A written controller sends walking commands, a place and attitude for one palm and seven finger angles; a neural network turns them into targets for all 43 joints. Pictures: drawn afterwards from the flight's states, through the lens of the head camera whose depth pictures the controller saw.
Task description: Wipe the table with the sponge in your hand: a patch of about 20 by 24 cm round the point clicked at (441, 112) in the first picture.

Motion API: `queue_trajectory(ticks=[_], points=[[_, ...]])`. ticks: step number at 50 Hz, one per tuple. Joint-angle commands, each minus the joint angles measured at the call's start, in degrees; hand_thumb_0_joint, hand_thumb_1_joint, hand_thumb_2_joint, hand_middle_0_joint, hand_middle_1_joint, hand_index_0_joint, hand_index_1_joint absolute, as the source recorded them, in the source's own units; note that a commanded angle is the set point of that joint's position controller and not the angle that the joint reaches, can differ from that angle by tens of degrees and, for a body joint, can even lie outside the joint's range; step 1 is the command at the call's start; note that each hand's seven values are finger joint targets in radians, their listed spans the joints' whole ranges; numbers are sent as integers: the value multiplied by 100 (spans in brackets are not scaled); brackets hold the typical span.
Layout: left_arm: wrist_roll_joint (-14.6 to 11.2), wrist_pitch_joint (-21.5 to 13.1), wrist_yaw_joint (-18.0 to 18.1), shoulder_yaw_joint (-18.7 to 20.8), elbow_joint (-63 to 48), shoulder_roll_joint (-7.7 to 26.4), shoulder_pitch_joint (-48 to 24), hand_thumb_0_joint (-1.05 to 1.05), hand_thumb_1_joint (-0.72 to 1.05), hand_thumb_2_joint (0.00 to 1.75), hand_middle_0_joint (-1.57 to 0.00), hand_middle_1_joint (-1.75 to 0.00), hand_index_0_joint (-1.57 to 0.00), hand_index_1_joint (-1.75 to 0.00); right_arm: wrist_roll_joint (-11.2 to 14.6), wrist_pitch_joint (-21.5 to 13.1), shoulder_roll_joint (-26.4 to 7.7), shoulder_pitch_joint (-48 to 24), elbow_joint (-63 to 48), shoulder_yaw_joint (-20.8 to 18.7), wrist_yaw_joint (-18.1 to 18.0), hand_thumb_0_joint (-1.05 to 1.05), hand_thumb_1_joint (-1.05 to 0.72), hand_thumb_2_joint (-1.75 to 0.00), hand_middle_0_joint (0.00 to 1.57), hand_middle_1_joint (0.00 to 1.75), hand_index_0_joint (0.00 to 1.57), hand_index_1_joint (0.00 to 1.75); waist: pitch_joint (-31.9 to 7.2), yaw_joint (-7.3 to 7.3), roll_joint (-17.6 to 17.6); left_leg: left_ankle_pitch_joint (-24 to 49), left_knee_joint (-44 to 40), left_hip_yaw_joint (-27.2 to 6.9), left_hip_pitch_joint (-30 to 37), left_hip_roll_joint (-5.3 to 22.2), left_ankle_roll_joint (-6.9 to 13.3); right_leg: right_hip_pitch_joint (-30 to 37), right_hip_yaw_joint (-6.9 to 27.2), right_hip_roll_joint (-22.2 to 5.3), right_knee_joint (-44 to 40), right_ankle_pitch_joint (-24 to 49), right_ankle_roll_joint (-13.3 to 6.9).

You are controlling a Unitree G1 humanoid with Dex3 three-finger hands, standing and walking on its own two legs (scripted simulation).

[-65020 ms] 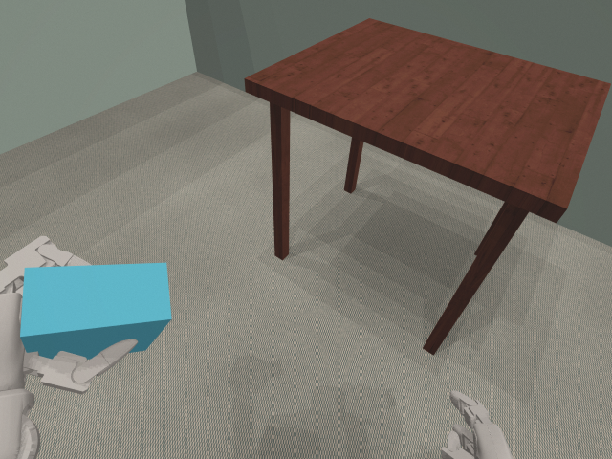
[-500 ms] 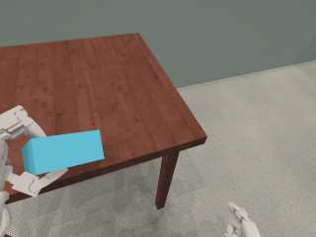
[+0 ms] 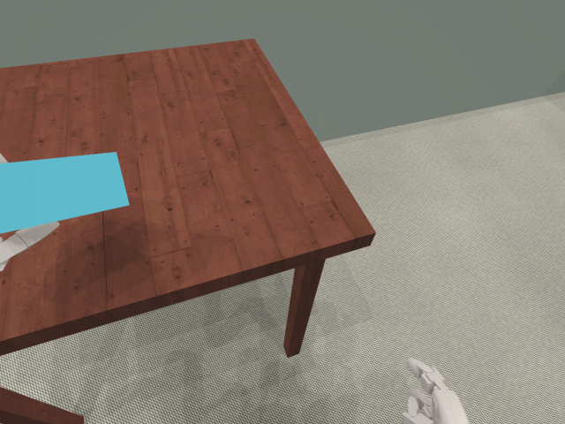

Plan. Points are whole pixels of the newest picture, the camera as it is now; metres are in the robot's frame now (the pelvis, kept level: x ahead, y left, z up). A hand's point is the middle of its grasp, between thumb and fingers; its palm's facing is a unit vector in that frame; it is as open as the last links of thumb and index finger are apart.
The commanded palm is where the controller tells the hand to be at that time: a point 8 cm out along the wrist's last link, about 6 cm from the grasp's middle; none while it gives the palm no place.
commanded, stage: look again from close up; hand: left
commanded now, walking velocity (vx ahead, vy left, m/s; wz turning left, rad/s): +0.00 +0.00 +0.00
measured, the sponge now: (59, 190) +0.30 +0.27 +0.19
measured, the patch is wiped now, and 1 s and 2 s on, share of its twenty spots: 0.95 0.95 0.95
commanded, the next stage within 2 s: come to a stop and stand still in 0.16 s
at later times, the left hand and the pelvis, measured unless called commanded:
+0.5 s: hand (85, 232) +0.26 +0.24 +0.17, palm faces +0.33 -0.87 -0.37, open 9.2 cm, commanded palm +0.20 +0.28 +0.18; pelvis +0.03 +0.01 +0.01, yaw -1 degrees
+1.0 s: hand (45, 255) +0.24 +0.28 +0.16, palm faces +0.37 -0.85 -0.38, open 9.2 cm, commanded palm +0.18 +0.31 +0.18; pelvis +0.02 +0.03 +0.01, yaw +0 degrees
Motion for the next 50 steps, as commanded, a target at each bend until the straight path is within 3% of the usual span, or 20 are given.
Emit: queue_trajectory(ticks=[1, 3, 7, 8, 9, 10, 12, 13, 15, 20, 23, 24, 25, 29, 34, 37, 44, 45, 49, 50], points=[[-125, -21, -236, -902, -1091, -629, 1786, 0, 10, 130, -120, -160, -120, -160, 180, -119, -857, -310, -1193, -398, 194, 0, -90, -90, 20, 30, 20, 30, -1115, 15, 862, 729, -1132, -853, 364, 1107, -65, 422, 87, -349, -22, 293, -15], [-72, 51, -138, -756, -1238, -378, 1915, 0, 10, 130, -120, -160, -120, -160, 193, -84, -812, -453, -1306, -338, 150, 0, -90, -90, 20, 30, 20, 30, -873, 55, -59, -184, -1243, -677, -149, 1023, -16, 757, 188, -424, -432, 174, 11], [-79, -25, 68, 17, -1807, 346, 1402, 0, 10, 130, -120, -160, -120, -160, 71, -74, -752, -627, -1429, -249, -127, 0, -90, -90, 20, 30, 20, 30, -863, -38, -1287, -316, -685, -375, 261, 566, -123, 299, 801, -717, -1277, -449, -141], [-81, -72, 88, 141, -2012, 474, 1152, 0, 10, 130, -120, -160, -120, -160, 48, -96, -706, -704, -1421, -219, -190, 0, -90, -90, 20, 30, 20, 30, -866, -69, -1027, -259, -571, -339, 418, 512, -114, 140, 944, -787, -1382, -542, -185], [-38, -118, 154, 424, -2412, 926, 640, 0, 10, 130, -120, -160, -120, -160, 10, -81, -741, -767, -1354, -180, -236, 0, -90, -90, 20, 30, 20, 30, -851, -99, -535, -220, -537, -363, 500, 513, -113, 25, 975, -795, -1347, -534, -211], [-81, -160, 142, 50, -2230, 437, 493, 0, 10, 130, -120, -160, -120, -160, 2, -107, -689, -748, -1269, -179, -272, 0, -90, -90, 20, 30, 20, 30, -875, -159, 89, -109, -602, -392, 525, 565, -92, 117, 939, -776, -1229, -281, -231], [-55, -175, 132, -200, -1937, 189, 411, 0, 10, 130, -120, -160, -120, -160, 0, -186, -714, -622, -1166, -169, -270, 0, -90, -90, 20, 30, 20, 30, -991, -131, 1136, 81, -760, -456, 553, 644, -79, 440, 817, -583, -981, 375, -197], [-38, -184, 123, -330, -1902, 78, 342, 0, 10, 130, -120, -160, -120, -160, 0, -228, -733, -567, -1122, -173, -248, 0, -90, -90, 20, 30, 20, 30, -1036, -131, 1354, 203, -777, -477, 542, 645, -85, 592, 731, -525, -891, 631, -182], [-26, -171, 114, -519, -1753, -178, 488, 0, 10, 130, -120, -160, -120, -160, -9, -242, -736, -557, -1093, -164, -220, 0, -90, -90, 20, 30, 20, 30, -1079, -119, 1211, 480, -732, -462, 693, 660, -95, 604, 624, -494, -910, 948, -149], [-35, -14, 128, -831, -1535, -507, 1457, 0, 10, 130, -120, -160, -120, -160, 6, -139, -795, -586, -1211, -206, -120, 0, -90, -90, 20, 30, 20, 30, -1075, -71, 132, 1311, -481, -346, 736, 572, -159, 682, 649, -625, -1043, 1808, -102], [-73, 8, 160, -517, -1626, -220, 1619, 0, 10, 130, -120, -160, -120, -160, 7, -24, -816, -686, -1304, -216, -156, 0, -90, -90, 20, 30, 20, 30, -1135, -67, -225, 1488, -543, -382, 666, 584, -173, 786, 592, -636, -1000, 1999, -87], [-60, 11, 198, -266, -1696, 28, 1632, 0, 10, 130, -120, -160, -120, -160, 5, 13, -816, -789, -1289, -196, -175, 0, -90, -90, 20, 30, 20, 30, -1173, -52, -107, 1564, -596, -355, 740, 601, -182, 718, 529, -592, -955, 1952, -74], [-94, 10, 182, -356, -1667, -139, 1686, 0, 10, 130, -120, -160, -120, -160, -12, 55, -784, -721, -1332, -188, -198, 0, -90, -90, 20, 30, 20, 30, -1269, -77, -72, 1656, -665, -415, 717, 647, -165, 851, 419, -573, -880, 1898, -65], [-95, -44, 196, -58, -2415, 265, 1321, 0, 10, 130, -120, -160, -120, -160, -4, 55, -777, -815, -1411, -163, -253, 0, -90, -90, 20, 30, 20, 30, -1567, -68, 620, 2370, -722, -459, 986, 740, -192, 969, 243, -406, -593, 1965, -17], [-61, 2, 173, -364, -2427, -37, 1424, 0, 10, 130, -120, -160, -120, -160, -28, -26, -763, -697, -1375, -179, -204, 0, -90, -90, 20, 30, 20, 30, -1533, -61, 1016, 2779, -763, -497, 1263, 877, -325, 694, 63, -297, -477, 1292, -10], [-51, 54, 140, -583, -2192, -239, 1399, 0, 10, 130, -120, -160, -120, -160, -35, -9, -829, -555, -1329, -222, -169, 0, -90, -90, 20, 30, 20, 30, -1273, -93, 938, 2200, -969, -608, 982, 972, -336, 651, 21, -263, -505, 778, 3], [30, 111, 166, -433, -1769, -111, 1246, 0, 10, 130, -120, -160, -120, -160, 9, 54, -818, -704, -1307, -182, -226, 0, -90, -90, 20, 30, 20, 30, -916, -63, 378, 389, -1336, -606, 316, 846, -337, 972, 131, -287, -801, 920, 7], [3, 105, 146, -602, -1667, -309, 1258, 0, 10, 130, -120, -160, -120, -160, -9, 71, -796, -664, -1302, -164, -230, 0, -90, -90, 20, 30, 20, 30, -905, -72, 273, 143, -1383, -654, 184, 828, -305, 1049, 127, -311, -860, 846, 2], [73, 15, 164, -444, -2055, -62, 984, 0, 10, 130, -120, -160, -120, -160, 3, -19, -815, -786, -1320, -172, -249, 0, -90, -90, 20, 30, 20, 30, -944, -63, 632, -191, -1506, -668, 150, 810, -262, 1160, 156, -274, -796, 824, 7], [54, -1, 140, -663, -1986, -304, 1021, 0, 10, 130, -120, -160, -120, -160, -15, -23, -796, -727, -1316, -157, -248, 0, -90, -90, 20, 30, 20, 30, -903, -74, 706, -311, -1562, -706, 99, 821, -242, 1162, 109, -269, -796, 747, 12]])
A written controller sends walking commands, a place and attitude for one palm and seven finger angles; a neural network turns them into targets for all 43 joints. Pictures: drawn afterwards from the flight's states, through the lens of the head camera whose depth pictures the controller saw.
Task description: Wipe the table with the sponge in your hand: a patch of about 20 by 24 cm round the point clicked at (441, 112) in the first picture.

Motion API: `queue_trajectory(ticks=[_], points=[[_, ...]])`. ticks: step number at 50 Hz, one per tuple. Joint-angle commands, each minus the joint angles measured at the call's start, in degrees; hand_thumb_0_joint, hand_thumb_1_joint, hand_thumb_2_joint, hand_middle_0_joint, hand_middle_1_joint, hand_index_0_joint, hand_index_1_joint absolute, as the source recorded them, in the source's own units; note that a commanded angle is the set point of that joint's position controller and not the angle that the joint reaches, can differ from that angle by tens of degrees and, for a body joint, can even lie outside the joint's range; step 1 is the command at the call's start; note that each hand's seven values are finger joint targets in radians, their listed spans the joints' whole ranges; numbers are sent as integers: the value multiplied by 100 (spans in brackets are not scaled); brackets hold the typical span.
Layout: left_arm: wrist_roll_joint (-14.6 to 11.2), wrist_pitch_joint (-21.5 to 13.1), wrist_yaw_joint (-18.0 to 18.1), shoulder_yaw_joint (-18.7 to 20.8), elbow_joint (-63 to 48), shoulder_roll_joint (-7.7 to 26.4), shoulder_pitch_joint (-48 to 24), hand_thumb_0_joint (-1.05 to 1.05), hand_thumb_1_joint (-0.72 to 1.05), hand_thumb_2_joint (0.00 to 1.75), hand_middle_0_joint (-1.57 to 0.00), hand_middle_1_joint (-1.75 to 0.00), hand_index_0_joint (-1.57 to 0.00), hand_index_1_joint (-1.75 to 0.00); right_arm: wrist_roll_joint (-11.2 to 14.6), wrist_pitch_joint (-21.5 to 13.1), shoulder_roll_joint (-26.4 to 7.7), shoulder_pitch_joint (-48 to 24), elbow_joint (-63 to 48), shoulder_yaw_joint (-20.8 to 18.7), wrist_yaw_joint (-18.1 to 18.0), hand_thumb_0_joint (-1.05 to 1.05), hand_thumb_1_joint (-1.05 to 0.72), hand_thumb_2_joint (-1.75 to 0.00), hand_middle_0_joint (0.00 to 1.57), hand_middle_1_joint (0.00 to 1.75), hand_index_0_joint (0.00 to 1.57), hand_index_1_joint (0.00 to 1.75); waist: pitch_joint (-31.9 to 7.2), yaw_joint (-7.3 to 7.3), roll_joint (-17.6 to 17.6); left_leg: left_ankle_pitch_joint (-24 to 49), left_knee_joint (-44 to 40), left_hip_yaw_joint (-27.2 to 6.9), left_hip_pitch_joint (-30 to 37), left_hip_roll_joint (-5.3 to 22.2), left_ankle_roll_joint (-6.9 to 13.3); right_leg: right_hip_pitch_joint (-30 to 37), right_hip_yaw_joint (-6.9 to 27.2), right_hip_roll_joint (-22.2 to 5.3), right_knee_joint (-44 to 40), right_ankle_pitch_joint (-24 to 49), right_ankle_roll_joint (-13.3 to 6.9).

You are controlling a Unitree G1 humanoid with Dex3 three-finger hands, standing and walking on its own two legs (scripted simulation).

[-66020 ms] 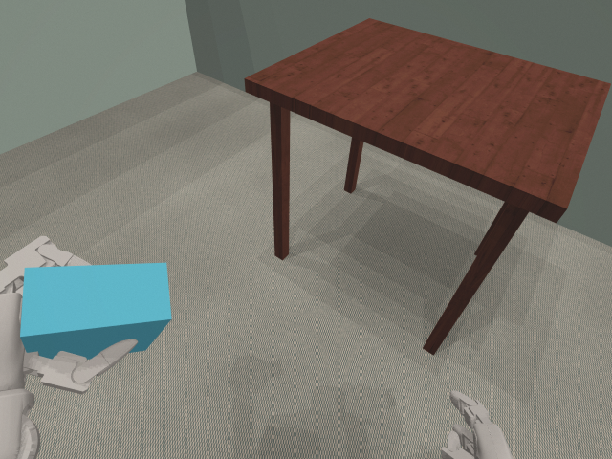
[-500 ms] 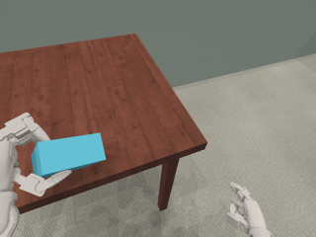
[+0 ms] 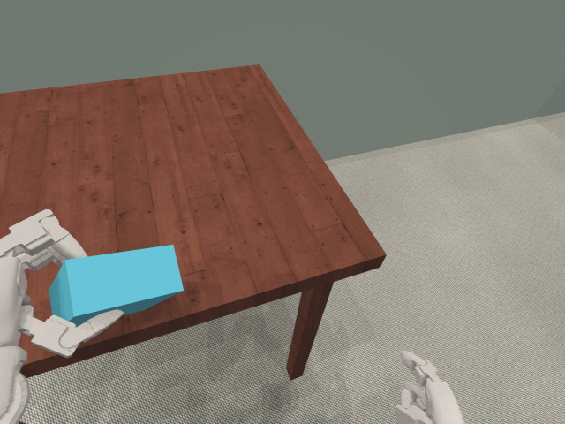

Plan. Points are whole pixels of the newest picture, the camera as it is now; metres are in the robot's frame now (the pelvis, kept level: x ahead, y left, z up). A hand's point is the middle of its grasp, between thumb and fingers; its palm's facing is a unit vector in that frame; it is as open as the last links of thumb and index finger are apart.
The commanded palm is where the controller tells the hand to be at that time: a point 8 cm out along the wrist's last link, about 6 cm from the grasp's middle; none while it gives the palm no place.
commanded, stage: come to a stop and stand still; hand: left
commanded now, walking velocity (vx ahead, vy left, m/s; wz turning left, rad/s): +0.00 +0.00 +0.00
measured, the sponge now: (127, 286) +0.24 +0.22 +0.10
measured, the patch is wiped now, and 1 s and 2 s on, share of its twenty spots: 0.95 0.95 0.95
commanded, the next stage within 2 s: look again from close up in 0.80 s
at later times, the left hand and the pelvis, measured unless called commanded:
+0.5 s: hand (90, 272) +0.22 +0.23 +0.16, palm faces +0.35 -0.84 -0.41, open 9.2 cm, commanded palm +0.16 +0.26 +0.17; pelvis +0.00 -0.02 +0.00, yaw +0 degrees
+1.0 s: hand (88, 258) +0.24 +0.24 +0.16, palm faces +0.37 -0.86 -0.36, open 9.2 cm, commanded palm +0.18 +0.27 +0.17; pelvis +0.02 -0.01 +0.00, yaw +0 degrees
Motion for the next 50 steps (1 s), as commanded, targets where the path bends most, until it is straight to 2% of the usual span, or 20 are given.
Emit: queue_trajectory(ticks=[1, 2, 3, 4, 5, 7, 9, 11, 13, 14, 16, 18, 19, 22, 28, 31, 39, 40, 44, 50], points=[[-20, -478, 130, 541, -1553, 977, -742, 0, 10, 130, -120, -160, -120, -160, 11, -377, -848, -659, -993, -379, -64, 0, -90, -90, 20, 30, 20, 30, -640, -60, 742, -474, -1017, -838, -433, 932, -420, 672, 6, -149, -4, 539, -205], [-13, -492, 129, 545, -1552, 964, -740, 0, 10, 130, -120, -160, -120, -160, 3, -400, -861, -637, -979, -385, -58, 0, -90, -90, 20, 30, 20, 30, -628, -60, 782, -528, -1024, -839, -489, 932, -398, 724, 6, -150, 6, 571, -203], [1011, -1229, 238, 3833, -3231, 5745, -6843, 0, 10, 130, -120, -160, -120, -160, -387, -733, -1075, 315, -889, -268, 0, 0, -90, -90, 20, 30, 20, 30, 430, -146, 186, 495, -186, -716, -1438, 1010, -181, -427, 127, -288, -108, 249, -193], [415, -873, 153, 2203, -262, 3121, -4542, 0, 10, 130, -120, -160, -120, -160, 76, -546, -563, -426, -362, -282, -1, 0, -90, -90, 20, 30, 20, 30, -287, -51, 1118, 556, -70, -1088, -259, 1286, -407, -911, -70, -669, 423, -442, -492], [174, -777, 80, 1448, -687, 2098, -3280, 0, 10, 130, -120, -160, -120, -160, -45, -490, -649, -513, -592, -365, 79, 0, -90, -90, 20, 30, 20, 30, -366, -36, 1033, 574, -635, -1057, -45, 1080, -556, -424, -158, -253, 570, -367, -452], [-8, -736, -76, 823, -218, 1293, -1940, 0, 10, 130, -120, -160, -120, -160, 34, -596, -866, -213, -815, -550, 139, 0, -90, -90, 20, 30, 20, 30, -1084, 4, 1428, 220, -400, -822, 83, 935, -485, -94, 191, -279, 360, 80, -399], [-163, -671, -181, 360, -605, 550, -422, 0, 10, 130, -120, -160, -120, -160, 117, -550, -787, -219, -862, -568, 321, 0, -90, -90, 20, 30, 20, 30, -1267, 29, 1180, 478, -344, -714, 279, 902, -480, 17, 188, -321, 297, 468, -344], [-137, -615, -194, 245, -1361, 594, 108, 0, 10, 130, -120, -160, -120, -160, 148, -494, -868, -258, -980, -560, 389, 0, -90, -90, 20, 30, 20, 30, -1101, 9, 612, 225, -534, -698, -14, 1021, -439, 163, 78, -282, 261, 384, -302], [-123, -542, -100, 522, -1317, 891, 241, 0, 10, 130, -120, -160, -120, -160, 156, -467, -880, -425, -1013, -529, 311, 0, -90, -90, 20, 30, 20, 30, -829, 20, -219, -203, -614, -622, -238, 996, -402, 140, 124, -292, 38, 146, -247], [-101, -519, 23, 930, -1266, 1232, 242, 0, 10, 130, -120, -160, -120, -160, 158, -429, -909, -524, -981, -512, 239, 0, -90, -90, 20, 30, 20, 30, -842, 35, -244, -207, -677, -575, -128, 989, -423, 81, 121, -268, 51, 51, -243], [-127, -547, 78, 1202, -1196, 1426, 30, 0, 10, 130, -120, -160, -120, -160, 103, -397, -869, -579, -1047, -493, 75, 0, -90, -90, 20, 30, 20, 30, -742, -1, -730, -279, -616, -618, -296, 947, -386, 113, 148, -324, -23, 20, -225], [-169, -629, 77, 1348, -1307, 1546, -403, 0, 10, 130, -120, -160, -120, -160, 77, -411, -837, -615, -1039, -447, -44, 0, -90, -90, 20, 30, 20, 30, -629, -62, -484, -330, -549, -626, -332, 859, -342, 56, 330, -382, -63, -28, -257], [-111, -666, 128, 1581, -1627, 1921, -845, 0, 10, 130, -120, -160, -120, -160, 57, -403, -877, -715, -1016, -428, -85, 0, -90, -90, 20, 30, 20, 30, -645, -73, -37, -334, -565, -644, -276, 882, -318, 21, 371, -365, 44, 7, -270], [-150, -711, 73, 1085, -1371, 1415, -1039, 0, 10, 130, -120, -160, -120, -160, 52, -502, -819, -558, -911, -412, -98, 0, -90, -90, 20, 30, 20, 30, -624, -74, 998, -340, -488, -588, -352, 839, -265, 238, 406, -371, 36, 321, -313], [-145, -646, 46, 519, -1214, 845, -464, 0, 10, 130, -120, -160, -120, -160, 41, -567, -828, -479, -803, -434, 1, 0, -90, -90, 20, 30, 20, 30, -722, -65, 301, 399, -122, -476, 89, 693, -343, 48, 542, -458, -264, 806, -343], [-151, -542, 84, 491, -1072, 835, -228, 0, 10, 130, -120, -160, -120, -160, 41, -500, -849, -542, -827, -430, -4, 0, -90, -90, 20, 30, 20, 30, -685, -53, -35, 691, -167, -480, 159, 734, -354, -29, 451, -424, -269, 1005, -293], [-155, -529, 165, 1001, -1616, 1367, -551, 0, 10, 130, -120, -160, -120, -160, 33, -407, -803, -742, -939, -377, -105, 0, -90, -90, 20, 30, 20, 30, -1034, -33, 359, 1360, -180, -473, 313, 755, -331, 339, 317, -377, -97, 1566, -262], [-177, -529, 143, 787, -1630, 1134, -526, 0, 10, 130, -120, -160, -120, -160, 12, -400, -789, -694, -950, -378, -107, 0, -90, -90, 20, 30, 20, 30, -1094, -55, 383, 1454, -149, -465, 336, 768, -317, 392, 274, -388, -89, 1625, -258], [-146, -471, 164, 767, -1702, 1118, -384, 0, 10, 130, -120, -160, -120, -160, 35, -425, -806, -673, -931, -390, -86, 0, -90, -90, 20, 30, 20, 30, -1173, -44, 625, 1922, -114, -463, 518, 787, -375, 391, 223, -335, -18, 1824, -260], [-139, -373, 151, 547, -1354, 895, -253, 0, 10, 130, -120, -160, -120, -160, 11, -331, -839, -558, -901, -390, -81, 0, -90, -90, 20, 30, 20, 30, -1007, -58, 402, 1867, -297, -568, 405, 888, -437, 305, 45, -261, -31, 1499, -220]])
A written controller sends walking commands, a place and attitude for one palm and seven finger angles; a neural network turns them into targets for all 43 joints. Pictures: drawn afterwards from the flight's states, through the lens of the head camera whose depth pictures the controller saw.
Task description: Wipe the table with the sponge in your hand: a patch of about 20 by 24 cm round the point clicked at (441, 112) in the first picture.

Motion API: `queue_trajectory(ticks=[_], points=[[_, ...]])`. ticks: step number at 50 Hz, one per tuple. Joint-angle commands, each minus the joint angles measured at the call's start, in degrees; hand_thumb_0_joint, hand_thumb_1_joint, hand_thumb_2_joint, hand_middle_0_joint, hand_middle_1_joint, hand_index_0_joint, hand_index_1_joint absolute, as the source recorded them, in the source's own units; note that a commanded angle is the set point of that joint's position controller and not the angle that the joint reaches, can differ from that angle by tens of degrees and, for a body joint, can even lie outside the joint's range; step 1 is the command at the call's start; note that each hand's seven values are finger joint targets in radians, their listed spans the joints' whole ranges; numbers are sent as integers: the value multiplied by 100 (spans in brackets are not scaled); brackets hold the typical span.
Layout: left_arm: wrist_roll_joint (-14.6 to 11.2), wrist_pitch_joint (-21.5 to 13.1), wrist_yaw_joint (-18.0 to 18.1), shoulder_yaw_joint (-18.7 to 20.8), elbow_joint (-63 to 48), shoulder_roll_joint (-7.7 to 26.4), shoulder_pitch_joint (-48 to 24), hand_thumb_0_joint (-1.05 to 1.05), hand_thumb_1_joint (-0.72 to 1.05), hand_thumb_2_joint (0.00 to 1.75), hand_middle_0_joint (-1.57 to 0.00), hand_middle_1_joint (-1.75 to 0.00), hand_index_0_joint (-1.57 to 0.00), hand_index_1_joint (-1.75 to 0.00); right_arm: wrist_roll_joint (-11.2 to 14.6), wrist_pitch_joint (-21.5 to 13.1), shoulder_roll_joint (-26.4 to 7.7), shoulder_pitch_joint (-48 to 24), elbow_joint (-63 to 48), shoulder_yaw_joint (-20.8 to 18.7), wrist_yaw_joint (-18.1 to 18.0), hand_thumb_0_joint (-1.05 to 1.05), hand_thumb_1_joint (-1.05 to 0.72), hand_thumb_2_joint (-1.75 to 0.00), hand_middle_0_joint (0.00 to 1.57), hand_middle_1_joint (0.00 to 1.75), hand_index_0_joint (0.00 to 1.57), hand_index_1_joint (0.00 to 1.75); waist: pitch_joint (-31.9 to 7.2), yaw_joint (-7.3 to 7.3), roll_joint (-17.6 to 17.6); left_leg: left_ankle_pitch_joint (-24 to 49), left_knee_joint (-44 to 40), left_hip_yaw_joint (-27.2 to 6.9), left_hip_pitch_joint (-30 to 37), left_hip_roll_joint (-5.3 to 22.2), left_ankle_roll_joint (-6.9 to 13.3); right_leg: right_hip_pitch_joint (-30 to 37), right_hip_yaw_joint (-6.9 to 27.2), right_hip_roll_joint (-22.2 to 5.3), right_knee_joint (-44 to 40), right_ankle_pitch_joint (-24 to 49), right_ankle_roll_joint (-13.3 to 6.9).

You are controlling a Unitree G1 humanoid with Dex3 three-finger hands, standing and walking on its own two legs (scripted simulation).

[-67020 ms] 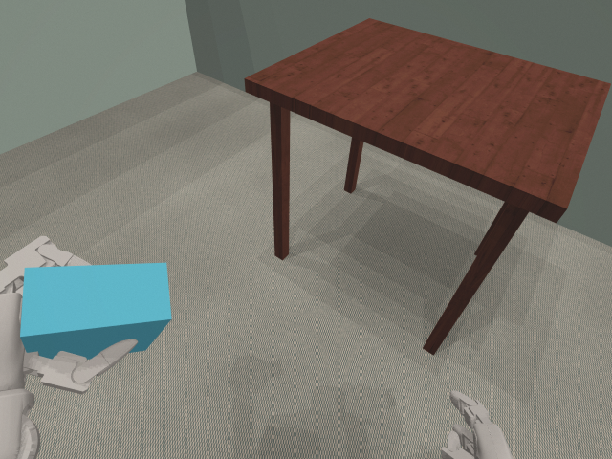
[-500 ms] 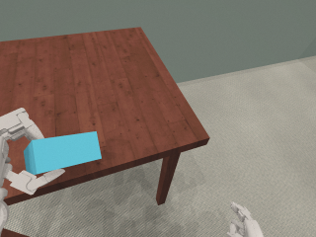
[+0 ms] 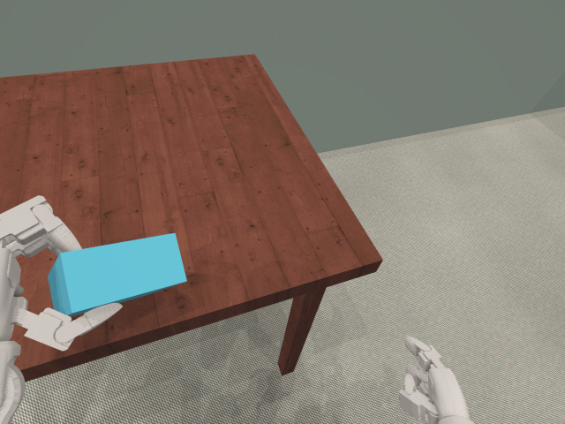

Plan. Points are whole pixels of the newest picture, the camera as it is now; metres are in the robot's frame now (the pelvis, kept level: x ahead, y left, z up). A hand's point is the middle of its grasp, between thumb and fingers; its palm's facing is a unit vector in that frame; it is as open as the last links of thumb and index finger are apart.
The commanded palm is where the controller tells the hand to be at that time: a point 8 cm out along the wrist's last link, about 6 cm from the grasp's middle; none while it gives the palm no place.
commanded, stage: look again from close up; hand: left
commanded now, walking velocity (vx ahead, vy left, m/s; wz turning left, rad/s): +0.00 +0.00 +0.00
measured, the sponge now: (128, 274) +0.25 +0.21 +0.11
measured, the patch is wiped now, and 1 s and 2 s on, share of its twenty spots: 0.95 0.95 0.95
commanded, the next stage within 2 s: come to a stop and stand still in 0.16 s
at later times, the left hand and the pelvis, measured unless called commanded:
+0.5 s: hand (39, 289) +0.20 +0.27 +0.15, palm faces +0.38 -0.84 -0.37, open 9.1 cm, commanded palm +0.14 +0.30 +0.17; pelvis -0.01 +0.02 +0.00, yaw +0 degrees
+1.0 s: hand (49, 298) +0.19 +0.26 +0.15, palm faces +0.38 -0.81 -0.45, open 9.1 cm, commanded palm +0.14 +0.28 +0.17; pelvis +0.00 -0.01 -0.01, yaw +4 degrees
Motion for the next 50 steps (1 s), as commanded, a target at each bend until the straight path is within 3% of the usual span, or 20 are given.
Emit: queue_trajectory(ticks=[1, 9, 10, 14, 15, 19, 22, 28, 29, 30, 31, 32, 33, 34, 39, 43, 44, 45, 49, 50], points=[[-46, -253, 108, 482, -1025, 850, -284, 0, 10, 130, -120, -160, -120, -160, 19, -212, -790, -366, -901, -338, -43, 0, -90, -90, 20, 30, 20, 30, -1023, -82, 522, 1987, -453, -565, 419, 785, -375, 341, 91, -357, 9, 1523, -133], [3, -269, 131, 686, -1243, 1061, -410, 0, 10, 130, -120, -160, -120, -160, 26, -210, -778, -487, -937, -311, -76, 0, -90, -90, 20, 30, 20, 30, -947, -65, 637, 1334, -667, -619, 166, 775, -420, 515, 28, -333, 29, 1255, -140], [-22, -290, 106, 509, -1191, 869, -404, 0, 10, 130, -120, -160, -120, -160, 1, -200, -781, -421, -924, -302, -72, 0, -90, -90, 20, 30, 20, 30, -902, -81, 674, 1229, -746, -667, 88, 786, -434, 511, -27, -323, 37, 1124, -137], [38, -322, 133, 675, -1251, 1027, -416, 0, 10, 130, -120, -160, -120, -160, 13, -259, -779, -468, -913, -317, -73, 0, -90, -90, 20, 30, 20, 30, -866, -63, 875, 974, -851, -711, 58, 821, -469, 538, -35, -292, 85, 991, -135], [16, -330, 101, 445, -1138, 792, -414, 0, 10, 130, -120, -160, -120, -160, -6, -240, -786, -382, -895, -310, -60, 0, -90, -90, 20, 30, 20, 30, -772, -83, 847, 852, -938, -770, 6, 833, -489, 482, -87, -260, 77, 829, -129], [65, -318, 124, 613, -862, 914, -400, 0, 10, 130, -120, -160, -120, -160, 24, -252, -775, -420, -869, -328, -74, 0, -90, -90, 20, 30, 20, 30, -628, -66, 633, 127, -1095, -832, -157, 894, -444, 498, -35, -253, -28, 645, -109], [62, -349, 81, 384, -848, 721, -559, 0, 10, 130, -120, -160, -120, -160, 18, -260, -816, -333, -882, -361, -66, 0, -90, -90, 20, 30, 20, 30, -548, -101, 685, -226, -1146, -830, -331, 869, -384, 580, 19, -270, -78, 612, -117], [110, -403, 115, 441, -1069, 833, -679, 0, 10, 130, -120, -160, -120, -160, 6, -323, -803, -328, -882, -371, -72, 0, -90, -90, 20, 30, 20, 30, -735, -84, 644, 185, -968, -782, -221, 814, -349, 742, 48, -318, -46, 931, -142], [264, -1131, 276, 1583, -2868, 5064, -5517, 0, 10, 130, -120, -160, -120, -160, 390, -155, -1276, 689, -1715, 779, -498, 0, -90, -90, 20, 30, 20, 30, -590, -472, 2300, -1071, -1077, -1370, -1825, 891, -263, 1444, 65, 309, 1260, -454, 301], [514, -867, 203, 2058, -640, 2577, -3597, 0, 10, 130, -120, -160, -120, -160, 190, -379, -473, 200, -1198, -85, -437, 0, -90, -90, 20, 30, 20, 30, -883, 23, 1230, -1375, -1004, -1640, -1145, 1387, -213, 64, -25, -202, 1288, -946, 73], [315, -743, 221, 1444, -212, 2067, -2825, 0, 10, 130, -120, -160, -120, -160, -42, -419, -589, -159, -815, 24, -177, 0, -90, -90, 20, 30, 20, 30, -362, -104, 596, -420, -1189, -1295, -594, 1040, -416, -304, -234, -256, 731, -1059, -37], [223, -687, 287, 1641, 460, 2326, -2180, 0, 10, 130, -120, -160, -120, -160, -41, -399, -1035, -165, -812, -193, -92, 0, -90, -90, 20, 30, 20, 30, -444, -14, 667, -180, -948, -1015, -316, 955, -446, -527, -143, -241, 556, -781, -116], [67, -725, 191, 1329, 386, 2052, -1817, 0, 10, 130, -120, -160, -120, -160, -89, -426, -1016, 15, -882, -265, -28, 0, -90, -90, 20, 30, 20, 30, -685, -48, 599, 221, -573, -851, -358, 796, -452, -440, 7, -371, 278, -299, -200], [-9, -682, 125, 1217, 608, 1876, -1199, 0, 10, 130, -120, -160, -120, -160, -160, -436, -1074, 33, -828, -264, 67, 0, -90, -90, 20, 30, 20, 30, -985, -45, 980, 1094, -412, -725, 56, 767, -609, -517, -6, -416, 372, 9, -240], [-397, -878, 41, 625, -401, 1214, 652, 0, 10, 130, -120, -160, -120, -160, 61, -649, -1097, 261, -820, -390, 492, 0, -90, -90, 20, 30, 20, 30, -1567, 117, 300, 2929, 52, -617, 201, 620, -475, -8, 70, -566, 472, 1523, -223], [-475, -1026, 188, 1209, -870, 1762, 409, 0, 10, 130, -120, -160, -120, -160, 47, -711, -1175, 339, -782, -419, 352, 0, -90, -90, 20, 30, 20, 30, -1474, 82, -189, 2475, 101, -662, -58, 521, -467, 86, 152, -625, 410, 1803, -183], [-436, -1045, 246, 1530, -993, 2221, 84, 0, 10, 130, -120, -160, -120, -160, 48, -680, -1275, 275, -772, -407, 296, 0, -90, -90, 20, 30, 20, 30, -1569, 51, 137, 2319, 97, -698, -44, 497, -451, 104, 229, -606, 482, 1719, -202], [-419, -1062, 234, 1369, -824, 1985, -11, 0, 10, 130, -120, -160, -120, -160, 17, -655, -1116, 281, -671, -370, 222, 0, -90, -90, 20, 30, 20, 30, -1505, 15, 203, 2305, 104, -666, -131, 493, -419, 195, 189, -685, 472, 1805, -209], [-376, -996, 280, 1157, -538, 1953, -548, 0, 10, 130, -120, -160, -120, -160, 50, -653, -1190, 221, -538, -372, 135, 0, -90, -90, 20, 30, 20, 30, -1432, -7, 697, 2297, 249, -763, 11, 454, -353, 85, 397, -746, 431, 1830, -292], [-375, -980, 261, 934, -438, 1657, -514, 0, 10, 130, -120, -160, -120, -160, 60, -640, -1134, 293, -514, -377, 133, 0, -90, -90, 20, 30, 20, 30, -1405, 2, 642, 2329, 229, -744, 7, 463, -365, 139, 306, -779, 407, 1827, -272]])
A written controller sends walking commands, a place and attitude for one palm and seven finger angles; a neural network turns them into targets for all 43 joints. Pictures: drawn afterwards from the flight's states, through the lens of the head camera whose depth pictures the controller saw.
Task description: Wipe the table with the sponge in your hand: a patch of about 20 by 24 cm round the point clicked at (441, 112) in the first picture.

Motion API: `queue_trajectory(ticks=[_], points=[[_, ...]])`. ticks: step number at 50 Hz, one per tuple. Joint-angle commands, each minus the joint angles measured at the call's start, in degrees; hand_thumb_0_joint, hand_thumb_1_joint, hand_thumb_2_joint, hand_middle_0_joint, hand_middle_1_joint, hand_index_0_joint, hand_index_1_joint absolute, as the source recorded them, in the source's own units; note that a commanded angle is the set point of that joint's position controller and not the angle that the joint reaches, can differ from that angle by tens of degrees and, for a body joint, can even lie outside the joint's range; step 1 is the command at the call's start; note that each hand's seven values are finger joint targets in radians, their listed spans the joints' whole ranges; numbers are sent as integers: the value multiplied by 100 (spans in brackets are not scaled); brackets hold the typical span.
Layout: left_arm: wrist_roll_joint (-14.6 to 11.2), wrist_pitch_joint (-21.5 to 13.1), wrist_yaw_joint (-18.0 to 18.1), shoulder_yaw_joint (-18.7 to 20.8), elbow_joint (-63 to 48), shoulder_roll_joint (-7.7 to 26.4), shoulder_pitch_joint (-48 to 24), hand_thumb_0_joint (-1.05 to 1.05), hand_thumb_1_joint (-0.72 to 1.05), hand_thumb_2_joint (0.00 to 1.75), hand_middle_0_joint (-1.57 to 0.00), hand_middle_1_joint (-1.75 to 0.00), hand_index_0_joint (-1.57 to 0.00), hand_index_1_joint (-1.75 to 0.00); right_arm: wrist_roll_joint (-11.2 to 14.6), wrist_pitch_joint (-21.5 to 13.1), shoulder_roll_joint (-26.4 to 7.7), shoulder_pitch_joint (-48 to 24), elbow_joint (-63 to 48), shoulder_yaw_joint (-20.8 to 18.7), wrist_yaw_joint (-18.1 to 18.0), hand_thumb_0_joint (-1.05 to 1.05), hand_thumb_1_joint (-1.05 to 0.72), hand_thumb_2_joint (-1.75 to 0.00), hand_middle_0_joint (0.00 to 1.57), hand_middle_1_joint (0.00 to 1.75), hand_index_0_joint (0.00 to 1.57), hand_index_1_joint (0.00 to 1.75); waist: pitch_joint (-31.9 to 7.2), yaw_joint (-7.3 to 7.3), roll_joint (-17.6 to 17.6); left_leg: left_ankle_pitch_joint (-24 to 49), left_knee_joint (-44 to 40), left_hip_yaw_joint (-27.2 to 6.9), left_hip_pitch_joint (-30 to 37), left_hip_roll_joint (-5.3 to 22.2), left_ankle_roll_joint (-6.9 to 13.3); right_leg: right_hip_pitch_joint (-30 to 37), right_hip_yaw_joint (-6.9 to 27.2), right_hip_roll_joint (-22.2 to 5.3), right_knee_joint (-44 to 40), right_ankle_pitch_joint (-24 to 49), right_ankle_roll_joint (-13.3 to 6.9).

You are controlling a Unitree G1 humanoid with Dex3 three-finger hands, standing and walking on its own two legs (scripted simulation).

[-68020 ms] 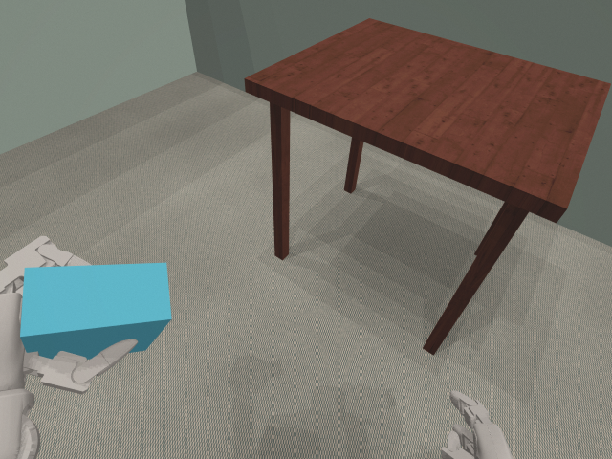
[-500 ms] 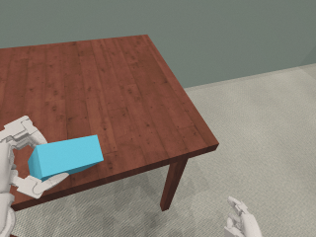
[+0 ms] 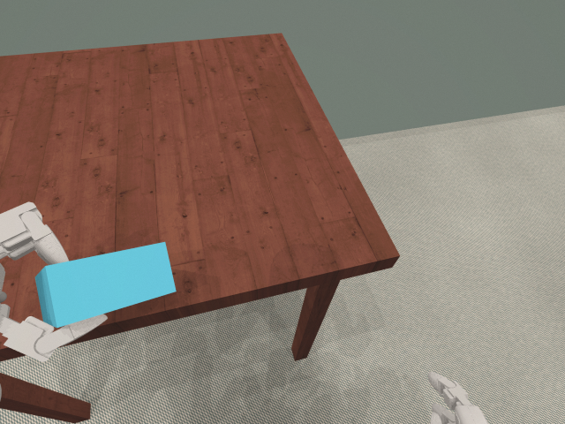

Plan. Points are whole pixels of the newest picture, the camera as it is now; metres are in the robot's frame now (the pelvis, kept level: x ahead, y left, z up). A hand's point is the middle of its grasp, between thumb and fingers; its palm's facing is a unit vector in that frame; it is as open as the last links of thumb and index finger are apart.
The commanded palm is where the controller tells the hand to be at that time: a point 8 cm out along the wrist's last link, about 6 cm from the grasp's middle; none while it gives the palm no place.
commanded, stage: come to a stop and stand still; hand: left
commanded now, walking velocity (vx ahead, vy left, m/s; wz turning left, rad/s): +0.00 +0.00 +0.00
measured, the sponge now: (117, 280) +0.24 +0.22 +0.10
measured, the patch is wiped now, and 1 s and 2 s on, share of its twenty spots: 0.95 0.95 0.95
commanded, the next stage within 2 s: look again from close up in 0.78 s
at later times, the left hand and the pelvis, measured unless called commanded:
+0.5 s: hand (5, 315) +0.17 +0.27 +0.16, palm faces +0.39 -0.85 -0.34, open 9.1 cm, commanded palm +0.12 +0.30 +0.18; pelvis -0.04 +0.01 +0.00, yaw +1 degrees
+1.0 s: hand out of the picture +0.16 +0.27 +0.16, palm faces +0.37 -0.87 -0.34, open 9.1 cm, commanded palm +0.11 +0.30 +0.18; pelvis -0.05 +0.02 +0.00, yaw +1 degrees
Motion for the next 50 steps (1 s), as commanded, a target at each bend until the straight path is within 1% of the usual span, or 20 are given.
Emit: queue_trajectory(ticks=[1, 5, 8, 9, 10, 14, 15, 19, 20, 24, 25, 29, 30, 32, 39, 43, 44, 45, 49, 50], points=[[-41, -220, 230, 754, -789, 964, -812, 0, 10, 130, -120, -160, -120, -160, 67, -309, -706, -318, -825, -285, -59, 0, -90, -90, 20, 30, 20, 30, -1277, -34, 585, 2250, -69, -404, 658, 613, -264, 648, 603, -708, -239, 2244, -150], [-31, -176, 198, 362, -965, 526, -551, 0, 10, 130, -120, -160, -120, -160, 118, -305, -667, -396, -864, -319, 8, 0, -90, -90, 20, 30, 20, 30, -1181, 4, 342, 2168, -164, -372, 735, 605, -239, 648, 532, -670, -254, 2265, -121], [-60, -175, 206, 428, -998, 570, -485, 0, 10, 130, -120, -160, -120, -160, 118, -297, -675, -553, -917, -339, 19, 0, -90, -90, 20, 30, 20, 30, -940, 21, 43, 1550, -235, -417, 567, 584, -221, 512, 579, -697, -424, 1888, -120], [-56, -146, 236, 637, -911, 815, -426, 0, 10, 130, -120, -160, -120, -160, 126, -273, -712, -618, -897, -338, 5, 0, -90, -90, 20, 30, 20, 30, -1001, 21, 26, 1419, -270, -447, 629, 581, -199, 450, 631, -676, -428, 1755, -127], [-82, -143, 211, 484, -888, 583, -467, 0, 10, 130, -120, -160, -120, -160, 118, -233, -592, -628, -886, -311, -19, 0, -90, -90, 20, 30, 20, 30, -902, -19, -27, 1255, -349, -442, 546, 601, -213, 466, 550, -698, -483, 1624, -98], [-109, -111, 222, 795, -811, 995, -700, 0, 10, 130, -120, -160, -120, -160, 110, -185, -655, -807, -909, -312, -69, 0, -90, -90, 20, 30, 20, 30, -744, -51, 318, 525, -477, -587, 430, 626, -172, 218, 636, -674, -628, 920, -120], [-116, -128, 188, 548, -885, 704, -843, 0, 10, 130, -120, -160, -120, -160, 104, -166, -551, -758, -906, -285, -76, 0, -90, -90, 20, 30, 20, 30, -717, -74, 448, 422, -552, -612, 344, 654, -182, 298, 527, -674, -614, 821, -110], [-116, -116, 189, 555, -1058, 815, -899, 0, 10, 130, -120, -160, -120, -160, 106, -236, -623, -849, -948, -265, -62, 0, -90, -90, 20, 30, 20, 30, -831, -50, 676, 265, -715, -796, 400, 710, -169, 315, 486, -549, -498, 667, -96], [-103, -124, 176, 368, -1189, 612, -974, 0, 10, 130, -120, -160, -120, -160, 107, -238, -540, -805, -927, -260, -58, 0, -90, -90, 20, 30, 20, 30, -908, -59, 691, 245, -782, -810, 407, 766, -193, 420, 389, -555, -446, 671, -70], [-84, -52, 211, 424, -1097, 675, -844, 0, 10, 130, -120, -160, -120, -160, 116, -289, -623, -881, -907, -269, -37, 0, -90, -90, 20, 30, 20, 30, -827, -45, 593, 3, -972, -946, 290, 813, -208, 411, 383, -468, -364, 532, -28], [-70, -50, 195, 271, -1127, 456, -872, 0, 10, 130, -120, -160, -120, -160, 108, -275, -540, -827, -888, -266, -37, 0, -90, -90, 20, 30, 20, 30, -805, -54, 573, -96, -1061, -974, 220, 862, -245, 485, 299, -484, -350, 516, -14], [-32, -16, 217, 493, -978, 684, -837, 0, 10, 130, -120, -160, -120, -160, 119, -251, -608, -934, -857, -299, -33, 0, -90, -90, 20, 30, 20, 30, -712, -74, 586, -512, -1212, -1088, 47, 902, -233, 483, 323, -439, -333, 313, 5], [-16, -28, 195, 352, -1074, 499, -876, 0, 10, 130, -120, -160, -120, -160, 106, -230, -513, -879, -862, -288, -37, 0, -90, -90, 20, 30, 20, 30, -723, -78, 635, -649, -1305, -1136, -6, 955, -261, 541, 253, -442, -278, 303, 18], [-19, -37, 202, 443, -1191, 598, -902, 0, 10, 130, -120, -160, -120, -160, 98, -238, -527, -909, -891, -296, -44, 0, -90, -90, 20, 30, 20, 30, -723, -72, 655, -777, -1318, -1135, -135, 949, -220, 652, 260, -442, -265, 350, 28], [-37, 36, 210, 584, -1336, 739, -655, 0, 10, 130, -120, -160, -120, -160, 105, -245, -553, -981, -911, -314, -37, 0, -90, -90, 20, 30, 20, 30, -899, -81, 660, -447, -1229, -1107, 47, 932, -262, 661, 286, -451, -242, 438, 13], [-87, 67, 195, 480, -1397, 574, -558, 0, 10, 130, -120, -160, -120, -160, 117, -243, -477, -937, -890, -320, -45, 0, -90, -90, 20, 30, 20, 30, -839, -93, 487, -135, -1015, -950, 84, 830, -269, 637, 342, -542, -423, 617, -26], [-92, 101, 214, 611, -1281, 721, -459, 0, 10, 130, -120, -160, -120, -160, 117, -230, -530, -956, -884, -332, -59, 0, -90, -90, 20, 30, 20, 30, -902, -96, 514, 43, -985, -948, 222, 826, -295, 577, 355, -542, -416, 614, -35], [-105, 99, 196, 430, -1364, 503, -487, 0, 10, 130, -120, -160, -120, -160, 118, -212, -452, -934, -863, -322, -62, 0, -90, -90, 20, 30, 20, 30, -908, -109, 533, 77, -989, -926, 263, 852, -310, 580, 313, -553, -415, 613, -29], [-102, 144, 213, 520, -1288, 640, -543, 0, 10, 130, -120, -160, -120, -160, 140, -195, -523, -994, -884, -336, -80, 0, -90, -90, 20, 30, 20, 30, -770, -112, 693, -40, -1052, -997, 212, 869, -296, 495, 339, -516, -419, 505, -19], [-91, 138, 197, 387, -1353, 476, -621, 0, 10, 130, -120, -160, -120, -160, 131, -181, -452, -952, -876, -329, -89, 0, -90, -90, 20, 30, 20, 30, -791, -112, 655, -69, -1100, -1002, 184, 898, -308, 578, 286, -508, -396, 530, -12]])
